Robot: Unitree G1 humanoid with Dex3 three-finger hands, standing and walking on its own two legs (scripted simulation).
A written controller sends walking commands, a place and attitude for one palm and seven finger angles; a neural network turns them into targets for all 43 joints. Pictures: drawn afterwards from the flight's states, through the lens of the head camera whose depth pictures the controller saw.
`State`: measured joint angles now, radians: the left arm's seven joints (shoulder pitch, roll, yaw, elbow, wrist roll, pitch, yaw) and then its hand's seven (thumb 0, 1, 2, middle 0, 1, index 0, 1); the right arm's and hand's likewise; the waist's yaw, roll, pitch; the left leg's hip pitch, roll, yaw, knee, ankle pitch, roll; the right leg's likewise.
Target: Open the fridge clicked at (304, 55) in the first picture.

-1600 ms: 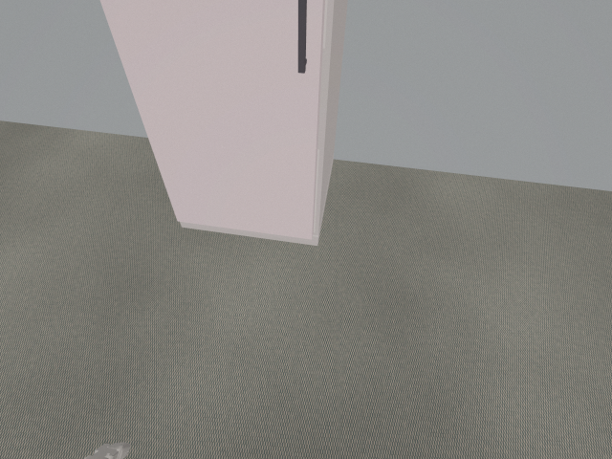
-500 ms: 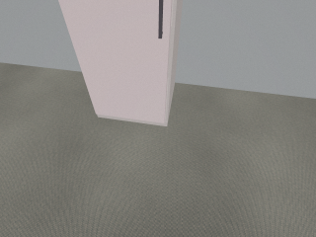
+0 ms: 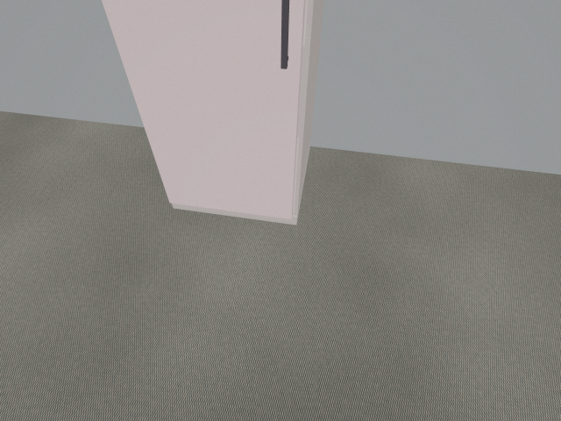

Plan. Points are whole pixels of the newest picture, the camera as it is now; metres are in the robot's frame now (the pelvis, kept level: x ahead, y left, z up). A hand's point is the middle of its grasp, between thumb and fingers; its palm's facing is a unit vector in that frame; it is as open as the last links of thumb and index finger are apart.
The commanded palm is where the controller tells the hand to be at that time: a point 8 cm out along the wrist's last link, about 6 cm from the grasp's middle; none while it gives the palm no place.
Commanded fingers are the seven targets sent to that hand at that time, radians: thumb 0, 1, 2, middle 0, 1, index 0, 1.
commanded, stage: walk to a spot facing it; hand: right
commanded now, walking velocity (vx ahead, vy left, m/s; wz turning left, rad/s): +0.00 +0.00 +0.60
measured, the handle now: out of the picture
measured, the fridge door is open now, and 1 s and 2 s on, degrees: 0 0 0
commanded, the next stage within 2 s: none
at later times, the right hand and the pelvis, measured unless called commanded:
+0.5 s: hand out of the picture +0.04 -0.17 -0.17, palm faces -0.19 +0.96 -0.23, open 7.4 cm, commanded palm none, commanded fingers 0.00 -0.90 -0.90 0.20 0.30 0.20 0.30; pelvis -0.02 +0.01 -0.01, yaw +14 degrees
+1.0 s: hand (372, 374) +0.25 -0.15 -0.18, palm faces -0.51 +0.84 -0.17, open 7.4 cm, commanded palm none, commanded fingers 0.00 -0.90 -0.90 0.20 0.30 0.20 0.30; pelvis +0.06 -0.02 +0.00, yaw +33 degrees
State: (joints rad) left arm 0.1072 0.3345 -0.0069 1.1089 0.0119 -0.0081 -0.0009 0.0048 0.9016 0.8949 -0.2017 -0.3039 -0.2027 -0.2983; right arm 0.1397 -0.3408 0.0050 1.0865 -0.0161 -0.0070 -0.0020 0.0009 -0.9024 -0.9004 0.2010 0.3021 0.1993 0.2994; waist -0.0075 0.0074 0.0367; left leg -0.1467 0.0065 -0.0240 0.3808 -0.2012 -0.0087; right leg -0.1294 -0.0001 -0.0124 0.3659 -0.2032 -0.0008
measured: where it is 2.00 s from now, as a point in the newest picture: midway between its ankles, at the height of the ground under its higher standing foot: (219, 395)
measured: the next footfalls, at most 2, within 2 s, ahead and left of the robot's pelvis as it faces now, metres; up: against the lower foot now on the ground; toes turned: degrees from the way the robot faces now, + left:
right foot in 0.72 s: +0.05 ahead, -0.12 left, +0.00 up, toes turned +20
left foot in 1.22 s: +0.17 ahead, +0.20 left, +0.00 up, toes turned +48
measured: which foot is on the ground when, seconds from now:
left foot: down 0.00-0.72, up 0.74-1.00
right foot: down 0.00-0.30, up 0.32-0.70, down 0.72-1.00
